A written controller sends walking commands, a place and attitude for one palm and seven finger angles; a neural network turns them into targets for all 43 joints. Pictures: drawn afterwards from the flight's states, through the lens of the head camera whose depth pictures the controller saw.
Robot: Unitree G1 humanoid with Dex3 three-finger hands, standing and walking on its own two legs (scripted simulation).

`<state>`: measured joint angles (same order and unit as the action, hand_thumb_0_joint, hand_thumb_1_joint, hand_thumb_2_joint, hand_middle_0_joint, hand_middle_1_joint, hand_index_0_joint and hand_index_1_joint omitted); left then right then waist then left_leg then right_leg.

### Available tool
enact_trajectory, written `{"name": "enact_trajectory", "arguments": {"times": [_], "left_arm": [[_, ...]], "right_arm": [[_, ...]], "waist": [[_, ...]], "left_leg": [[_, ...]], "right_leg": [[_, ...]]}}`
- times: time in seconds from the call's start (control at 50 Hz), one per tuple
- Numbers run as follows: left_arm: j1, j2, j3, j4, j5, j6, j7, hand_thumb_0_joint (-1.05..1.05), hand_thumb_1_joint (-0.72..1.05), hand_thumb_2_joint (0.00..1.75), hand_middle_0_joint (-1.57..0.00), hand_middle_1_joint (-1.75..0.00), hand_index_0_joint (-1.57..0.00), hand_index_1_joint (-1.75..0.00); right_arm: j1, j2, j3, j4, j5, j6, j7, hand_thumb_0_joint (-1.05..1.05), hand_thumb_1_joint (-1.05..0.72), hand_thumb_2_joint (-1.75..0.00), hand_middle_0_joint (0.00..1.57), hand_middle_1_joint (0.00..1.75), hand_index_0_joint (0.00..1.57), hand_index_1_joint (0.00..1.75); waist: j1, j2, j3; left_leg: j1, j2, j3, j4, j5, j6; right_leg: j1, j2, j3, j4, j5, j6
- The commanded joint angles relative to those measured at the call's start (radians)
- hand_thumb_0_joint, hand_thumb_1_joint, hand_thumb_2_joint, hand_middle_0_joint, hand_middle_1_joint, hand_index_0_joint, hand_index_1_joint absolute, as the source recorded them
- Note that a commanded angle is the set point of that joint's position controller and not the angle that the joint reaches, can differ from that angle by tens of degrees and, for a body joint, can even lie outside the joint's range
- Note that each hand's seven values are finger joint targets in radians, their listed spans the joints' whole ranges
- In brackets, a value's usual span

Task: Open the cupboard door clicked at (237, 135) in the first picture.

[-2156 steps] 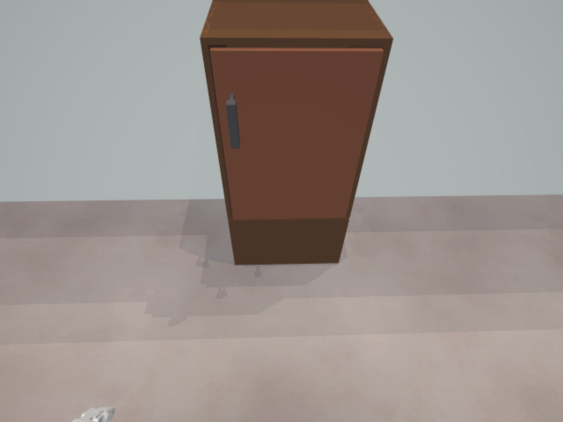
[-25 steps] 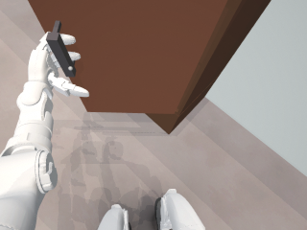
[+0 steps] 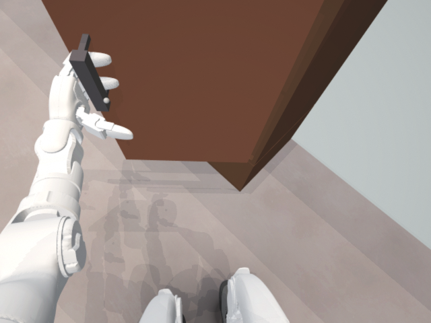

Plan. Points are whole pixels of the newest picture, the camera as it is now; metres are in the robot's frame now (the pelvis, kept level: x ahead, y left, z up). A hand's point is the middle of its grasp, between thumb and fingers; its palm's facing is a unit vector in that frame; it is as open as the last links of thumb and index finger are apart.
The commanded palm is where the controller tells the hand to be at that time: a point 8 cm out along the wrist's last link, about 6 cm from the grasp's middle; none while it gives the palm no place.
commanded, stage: slide the fingers in behind the handle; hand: left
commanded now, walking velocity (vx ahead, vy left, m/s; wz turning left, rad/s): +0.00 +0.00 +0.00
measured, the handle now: (94, 75) +0.56 +0.18 +0.06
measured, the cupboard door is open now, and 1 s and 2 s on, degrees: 44 46 82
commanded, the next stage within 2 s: close the thumb around the handle in 0.12 s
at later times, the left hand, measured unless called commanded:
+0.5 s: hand (105, 101) +0.50 +0.16 +0.05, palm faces -0.07 -1.00 -0.02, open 11.9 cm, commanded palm +0.48 +0.20 +0.05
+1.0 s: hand (105, 104) +0.49 +0.16 +0.05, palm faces -0.05 -1.00 -0.03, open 5.8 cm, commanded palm +0.47 +0.19 +0.05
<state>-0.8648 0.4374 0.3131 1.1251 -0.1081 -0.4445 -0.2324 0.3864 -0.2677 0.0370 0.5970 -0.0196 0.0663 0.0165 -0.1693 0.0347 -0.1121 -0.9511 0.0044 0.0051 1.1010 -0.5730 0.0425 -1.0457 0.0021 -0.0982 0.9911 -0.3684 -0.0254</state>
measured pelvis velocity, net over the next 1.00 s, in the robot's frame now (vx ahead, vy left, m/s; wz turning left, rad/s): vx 0.00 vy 0.00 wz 0.02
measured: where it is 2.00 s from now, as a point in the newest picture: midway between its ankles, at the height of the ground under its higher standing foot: outside the picture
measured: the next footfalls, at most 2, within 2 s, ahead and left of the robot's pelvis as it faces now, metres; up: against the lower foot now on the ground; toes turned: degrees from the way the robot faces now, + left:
none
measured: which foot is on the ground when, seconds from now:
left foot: down 0.00-1.00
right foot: down 0.00-1.00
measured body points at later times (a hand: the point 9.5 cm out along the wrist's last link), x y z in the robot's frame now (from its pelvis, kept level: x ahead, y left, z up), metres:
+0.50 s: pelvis +0.00 +0.01 +0.00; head +0.14 +0.02 +0.43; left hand +0.50 +0.21 +0.06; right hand +0.02 -0.25 -0.11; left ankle -0.04 +0.09 -0.66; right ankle +0.05 -0.11 -0.66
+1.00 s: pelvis +0.00 +0.00 +0.00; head +0.14 +0.02 +0.43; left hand +0.49 +0.21 +0.06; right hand +0.01 -0.26 -0.12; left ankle -0.04 +0.09 -0.66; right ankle +0.05 -0.11 -0.66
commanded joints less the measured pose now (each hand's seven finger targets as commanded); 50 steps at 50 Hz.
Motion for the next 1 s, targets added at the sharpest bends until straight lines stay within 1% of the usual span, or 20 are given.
{"name": "enact_trajectory", "arguments": {"times": [0.0,0.02,0.04,0.12,0.2,0.24,0.3,0.36,0.38,0.4,0.46,0.54,0.58,0.6,0.7,0.78,0.84,0.9,0.94,0.98], "left_arm": [[-0.430,0.151,-0.007,-0.248,-0.009,-0.094,-0.017,0.00,-0.50,0.30,-0.30,-1.20,-0.30,-1.20],[-0.434,0.131,-0.021,-0.230,-0.013,-0.090,-0.017,0.00,-0.50,0.30,-0.30,-1.20,-0.30,-1.20],[-0.439,0.167,0.006,-0.235,-0.011,-0.090,-0.014,0.00,-0.50,0.30,-0.30,-1.20,-0.30,-1.20],[-0.425,0.165,0.011,-0.259,-0.009,-0.100,-0.014,0.00,-0.50,0.30,-0.30,-1.20,-0.30,-1.20],[-0.409,0.154,0.003,-0.242,-0.010,-0.098,-0.016,0.00,-0.50,0.30,-0.30,-1.20,-0.30,-1.20],[-0.401,0.148,0.006,-0.206,-0.013,-0.087,-0.013,0.00,-0.39,0.35,-0.31,-1.21,-0.31,-1.21],[-0.433,0.152,0.001,-0.238,-0.004,-0.098,-0.012,0.00,-0.22,0.42,-0.32,-1.23,-0.32,-1.23],[-0.427,0.135,-0.013,-0.241,-0.009,-0.101,-0.013,0.00,-0.05,0.49,-0.33,-1.25,-0.33,-1.25],[-0.438,0.108,-0.031,-0.228,-0.010,-0.097,-0.013,0.00,0.00,0.52,-0.34,-1.25,-0.34,-1.25],[-0.435,0.138,-0.005,-0.225,-0.008,-0.097,-0.009,0.00,0.06,0.54,-0.34,-1.26,-0.34,-1.26],[-0.455,0.115,-0.026,-0.254,-0.008,-0.101,-0.006,0.00,0.23,0.61,-0.35,-1.28,-0.35,-1.28],[-0.445,0.127,-0.020,-0.232,-0.004,-0.096,-0.003,0.00,0.45,0.71,-0.37,-1.30,-0.37,-1.30],[-0.440,0.149,-0.003,-0.262,-0.003,-0.105,-0.003,0.00,0.56,0.76,-0.38,-1.31,-0.38,-1.31],[-0.431,0.114,-0.032,-0.268,-0.003,-0.104,-0.005,0.00,0.62,0.78,-0.38,-1.32,-0.38,-1.32],[-0.446,0.100,-0.042,-0.270,-0.006,-0.108,0.002,0.00,0.90,0.90,-0.40,-1.35,-0.40,-1.35],[-0.473,0.068,-0.073,-0.260,-0.001,-0.114,0.008,0.00,0.90,0.90,-0.40,-1.35,-0.40,-1.35],[-0.479,0.095,-0.058,-0.234,0.003,-0.112,0.010,0.00,0.90,0.90,-0.40,-1.35,-0.40,-1.35],[-0.511,0.089,-0.072,-0.238,0.009,-0.117,0.006,0.00,0.90,0.90,-0.40,-1.35,-0.40,-1.35],[-0.501,0.111,-0.050,-0.219,0.006,-0.112,0.003,0.00,0.90,0.90,-0.40,-1.35,-0.40,-1.35],[-0.503,0.115,-0.053,-0.240,0.005,-0.120,-0.003,0.00,0.90,0.90,-0.40,-1.35,-0.40,-1.35]], "right_arm": [[0.177,-0.171,-0.071,-0.036,0.000,-0.013,-0.006,0.00,-0.90,-0.90,0.20,0.30,0.20,0.30],[0.177,-0.170,-0.069,-0.034,0.000,-0.012,-0.005,0.00,-0.90,-0.90,0.20,0.30,0.20,0.30],[0.176,-0.174,-0.070,-0.034,0.001,-0.011,-0.008,0.00,-0.90,-0.90,0.20,0.30,0.20,0.30],[0.177,-0.168,-0.071,-0.040,0.000,-0.015,-0.009,0.00,-0.90,-0.90,0.20,0.30,0.20,0.30],[0.175,-0.168,-0.072,-0.034,0.002,-0.012,-0.007,0.00,-0.90,-0.90,0.20,0.30,0.20,0.30],[0.173,-0.169,-0.070,-0.035,0.003,-0.011,-0.007,0.00,-0.90,-0.90,0.20,0.30,0.20,0.30],[0.172,-0.167,-0.072,-0.038,0.002,-0.013,-0.009,0.00,-0.90,-0.90,0.20,0.30,0.20,0.30],[0.170,-0.167,-0.070,-0.040,0.001,-0.013,-0.008,0.00,-0.90,-0.90,0.20,0.30,0.20,0.30],[0.169,-0.166,-0.072,-0.034,0.001,-0.013,-0.006,0.00,-0.90,-0.90,0.20,0.30,0.20,0.30],[0.170,-0.171,-0.073,-0.029,0.000,-0.012,-0.008,0.00,-0.90,-0.90,0.20,0.30,0.20,0.30],[0.174,-0.170,-0.075,-0.038,-0.002,-0.013,-0.007,0.00,-0.90,-0.90,0.20,0.30,0.20,0.30],[0.172,-0.172,-0.073,-0.032,-0.001,-0.010,-0.005,0.00,-0.90,-0.90,0.20,0.30,0.20,0.30],[0.174,-0.173,-0.075,-0.035,-0.002,-0.011,-0.006,0.00,-0.90,-0.90,0.20,0.30,0.20,0.30],[0.169,-0.169,-0.075,-0.036,-0.001,-0.011,-0.004,0.00,-0.90,-0.90,0.20,0.30,0.20,0.30],[0.171,-0.171,-0.078,-0.026,-0.002,-0.012,-0.002,0.00,-0.90,-0.90,0.20,0.30,0.20,0.30],[0.170,-0.168,-0.077,-0.017,-0.003,-0.017,-0.001,0.00,-0.90,-0.90,0.20,0.30,0.20,0.30],[0.169,-0.171,-0.075,-0.011,-0.003,-0.016,-0.004,0.00,-0.90,-0.90,0.20,0.30,0.20,0.30],[0.165,-0.170,-0.074,-0.008,-0.005,-0.022,-0.007,0.00,-0.90,-0.90,0.20,0.30,0.20,0.30],[0.167,-0.174,-0.074,-0.007,-0.006,-0.022,-0.008,0.00,-0.90,-0.90,0.20,0.30,0.20,0.30],[0.167,-0.172,-0.072,-0.014,-0.004,-0.023,-0.009,0.00,-0.90,-0.90,0.20,0.30,0.20,0.30]], "waist": [[-0.019,0.136,-0.535],[-0.035,0.095,-0.509],[-0.028,0.085,-0.500],[-0.016,0.102,-0.552],[-0.013,0.112,-0.520],[-0.022,0.056,-0.475],[-0.016,0.121,-0.524],[-0.018,0.132,-0.511],[-0.030,0.105,-0.506],[-0.023,0.106,-0.500],[-0.029,0.122,-0.526],[-0.026,0.093,-0.508],[-0.011,0.121,-0.554],[-0.014,0.150,-0.554],[-0.024,0.116,-0.527],[-0.034,0.129,-0.508],[-0.044,0.086,-0.487],[-0.043,0.143,-0.494],[-0.045,0.104,-0.494],[-0.037,0.126,-0.535]], "left_leg": [[0.302,0.011,-0.076,-0.122,0.628,-0.045],[0.277,0.010,-0.072,-0.124,0.597,-0.038],[0.246,0.007,-0.067,-0.127,0.566,-0.035],[0.275,0.006,-0.069,-0.127,0.616,-0.037],[0.293,0.012,-0.078,-0.127,0.647,-0.047],[0.238,0.007,-0.066,-0.130,0.578,-0.036],[0.281,0.006,-0.075,-0.130,0.615,-0.046],[0.303,0.011,-0.083,-0.126,0.650,-0.054],[0.303,0.013,-0.085,-0.124,0.632,-0.053],[0.294,0.014,-0.085,-0.125,0.629,-0.056],[0.324,0.014,-0.091,-0.121,0.670,-0.058],[0.296,0.013,-0.091,-0.130,0.621,-0.058],[0.323,0.014,-0.095,-0.128,0.659,-0.064],[0.346,0.016,-0.095,-0.127,0.682,-0.068],[0.340,0.018,-0.099,-0.130,0.654,-0.066],[0.342,0.015,-0.100,-0.131,0.629,-0.065],[0.290,0.008,-0.089,-0.133,0.561,-0.051],[0.311,0.007,-0.093,-0.129,0.575,-0.057],[0.284,0.004,-0.088,-0.126,0.548,-0.049],[0.300,0.002,-0.089,-0.125,0.574,-0.050]], "right_leg": [[0.355,0.027,0.059,-0.046,0.374,-0.003],[0.363,0.028,0.059,-0.051,0.372,0.000],[0.384,0.027,0.064,-0.052,0.370,-0.001],[0.406,0.025,0.065,-0.043,0.403,-0.003],[0.369,0.027,0.058,-0.043,0.386,-0.003],[0.384,0.027,0.062,-0.052,0.371,0.000],[0.370,0.025,0.060,-0.041,0.370,-0.002],[0.340,0.027,0.051,-0.037,0.360,-0.005],[0.326,0.027,0.050,-0.042,0.348,0.001],[0.330,0.027,0.050,-0.040,0.345,-0.001],[0.323,0.028,0.047,-0.036,0.356,-0.003],[0.333,0.028,0.047,-0.042,0.334,-0.001],[0.344,0.027,0.048,-0.035,0.350,-0.004],[0.325,0.027,0.046,-0.037,0.351,-0.003],[0.315,0.030,0.042,-0.044,0.331,-0.001],[0.292,0.030,0.041,-0.047,0.311,-0.002],[0.323,0.028,0.049,-0.055,0.310,0.000],[0.295,0.025,0.048,-0.047,0.302,-0.003],[0.318,0.025,0.052,-0.050,0.305,-0.002],[0.331,0.025,0.054,-0.044,0.323,-0.003]]}}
